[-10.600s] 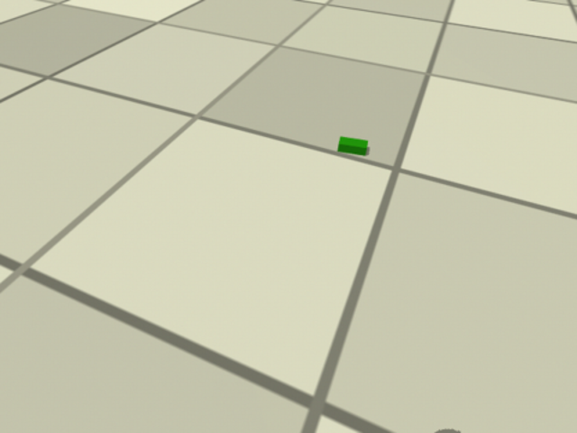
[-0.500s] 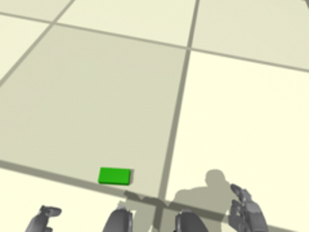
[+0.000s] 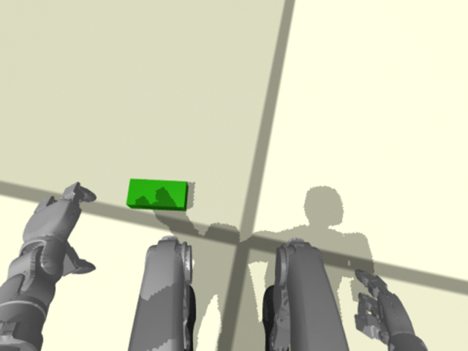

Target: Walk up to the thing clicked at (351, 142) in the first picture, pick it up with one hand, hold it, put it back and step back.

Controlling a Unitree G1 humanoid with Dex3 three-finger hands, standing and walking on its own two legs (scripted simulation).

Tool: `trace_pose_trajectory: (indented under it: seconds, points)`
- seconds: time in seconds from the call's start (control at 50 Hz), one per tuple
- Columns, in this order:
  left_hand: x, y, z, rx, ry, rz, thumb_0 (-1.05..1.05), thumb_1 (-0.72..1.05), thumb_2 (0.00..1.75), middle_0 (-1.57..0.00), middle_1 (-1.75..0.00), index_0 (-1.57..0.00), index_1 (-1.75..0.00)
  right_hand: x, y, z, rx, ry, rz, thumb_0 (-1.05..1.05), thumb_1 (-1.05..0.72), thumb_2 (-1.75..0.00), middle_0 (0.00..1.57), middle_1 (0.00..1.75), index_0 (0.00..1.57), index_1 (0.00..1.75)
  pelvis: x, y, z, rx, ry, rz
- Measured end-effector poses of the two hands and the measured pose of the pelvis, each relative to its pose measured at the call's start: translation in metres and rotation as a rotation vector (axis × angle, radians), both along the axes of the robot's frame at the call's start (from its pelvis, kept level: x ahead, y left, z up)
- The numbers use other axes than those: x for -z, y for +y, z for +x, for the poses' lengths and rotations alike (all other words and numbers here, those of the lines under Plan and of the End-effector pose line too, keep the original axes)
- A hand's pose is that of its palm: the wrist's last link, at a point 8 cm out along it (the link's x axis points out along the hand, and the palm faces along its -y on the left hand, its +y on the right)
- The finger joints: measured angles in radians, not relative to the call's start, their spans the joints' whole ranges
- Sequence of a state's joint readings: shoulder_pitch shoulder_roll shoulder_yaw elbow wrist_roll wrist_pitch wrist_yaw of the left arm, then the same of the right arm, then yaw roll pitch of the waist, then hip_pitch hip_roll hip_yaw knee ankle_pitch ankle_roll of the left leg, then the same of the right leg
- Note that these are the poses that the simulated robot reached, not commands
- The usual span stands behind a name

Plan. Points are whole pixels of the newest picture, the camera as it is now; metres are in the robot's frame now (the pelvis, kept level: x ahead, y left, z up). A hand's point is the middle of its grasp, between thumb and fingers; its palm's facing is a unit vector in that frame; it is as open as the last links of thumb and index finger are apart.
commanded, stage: rise first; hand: left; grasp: from above
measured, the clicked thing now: (158, 195) +0.47 +0.23 -0.44
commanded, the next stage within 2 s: approach in 1.50 s
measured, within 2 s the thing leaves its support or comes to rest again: neither
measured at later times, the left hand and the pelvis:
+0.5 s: hand (103, 212) +0.38 +0.30 -0.25, palm faces -0.48 -0.15 -0.86, open 14.3 cm; pelvis -0.02 +0.01 -0.10, yaw -3 degrees
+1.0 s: hand (113, 203) +0.41 +0.30 -0.30, palm faces -0.48 -0.04 -0.88, open 14.2 cm; pelvis -0.01 +0.01 -0.13, yaw -4 degrees
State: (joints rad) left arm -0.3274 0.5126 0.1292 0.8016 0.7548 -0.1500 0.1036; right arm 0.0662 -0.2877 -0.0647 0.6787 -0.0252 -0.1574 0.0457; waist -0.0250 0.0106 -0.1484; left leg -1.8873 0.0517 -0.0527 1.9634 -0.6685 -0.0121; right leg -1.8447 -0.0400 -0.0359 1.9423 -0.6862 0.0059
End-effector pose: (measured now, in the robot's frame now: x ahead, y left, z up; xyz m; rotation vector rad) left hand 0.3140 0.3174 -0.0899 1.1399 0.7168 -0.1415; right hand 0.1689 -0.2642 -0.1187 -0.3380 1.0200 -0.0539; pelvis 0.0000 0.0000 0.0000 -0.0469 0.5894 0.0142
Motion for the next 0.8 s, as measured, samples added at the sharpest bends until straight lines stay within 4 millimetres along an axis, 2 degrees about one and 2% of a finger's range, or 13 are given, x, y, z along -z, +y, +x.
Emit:
trace_pose_trajectory:
  seconds: [0.06,0.14,0.24,0.34,0.48,0.8]
  points:
    - [0.016,-0.001,0.015,0.047,-0.020,0.033,0.00,-0.57,1.02,-0.09,-1.06,-0.08,-1.07,0.023,-0.002,-0.024,0.020,0.060,-0.002,0.01,-0.91,-0.90,0.20,0.30,0.21,0.30,0.019,-0.001,-0.008,0.006,-0.001,-0.006]
    - [0.035,-0.001,0.030,0.101,-0.025,0.067,0.00,-0.56,1.04,-0.08,-1.05,-0.07,-1.06,0.043,-0.004,-0.055,0.052,0.126,-0.009,0.01,-0.90,-0.90,0.20,0.30,0.21,0.30,0.039,0.000,-0.016,0.011,-0.007,-0.015]
    - [0.055,-0.002,0.043,0.174,-0.027,0.091,0.00,-0.55,1.05,-0.07,-1.04,-0.06,-1.05,0.056,-0.006,-0.088,0.085,0.194,-0.030,0.01,-0.88,-0.89,0.20,0.30,0.21,0.30,0.058,0.002,-0.022,0.016,-0.014,-0.028]
    - [0.076,-0.005,0.054,0.247,-0.041,0.118,0.00,-0.54,1.05,-0.06,-1.02,-0.06,-1.03,0.066,-0.009,-0.108,0.097,0.256,-0.053,0.01,-0.88,-0.89,0.20,0.30,0.21,0.30,0.074,0.004,-0.023,0.019,-0.018,-0.039]
    - [0.100,-0.006,0.067,0.302,-0.072,0.167,0.00,-0.55,1.06,-0.06,-0.99,-0.06,-1.00,0.081,-0.011,-0.117,0.089,0.306,-0.076,0.01,-0.89,-0.89,0.20,0.30,0.21,0.30,0.095,0.006,-0.024,0.021,-0.025,-0.050]
    - [0.134,-0.014,0.091,0.378,-0.077,0.225,0.00,-0.55,1.03,-0.08,-0.97,-0.07,-0.97,0.111,-0.005,-0.108,0.061,0.337,-0.070,0.01,-0.91,-0.90,0.20,0.30,0.21,0.30,0.122,0.007,-0.019,0.029,-0.020,-0.058]
